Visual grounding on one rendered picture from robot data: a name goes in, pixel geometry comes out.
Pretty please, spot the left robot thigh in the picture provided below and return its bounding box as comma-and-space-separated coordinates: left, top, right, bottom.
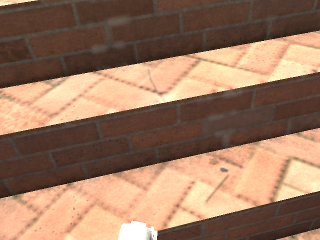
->
118, 220, 158, 240

